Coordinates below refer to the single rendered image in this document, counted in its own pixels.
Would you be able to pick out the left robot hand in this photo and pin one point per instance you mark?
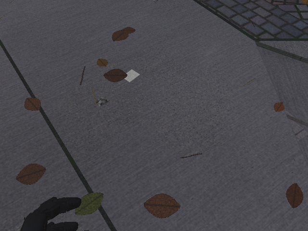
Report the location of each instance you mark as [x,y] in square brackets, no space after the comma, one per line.
[37,221]

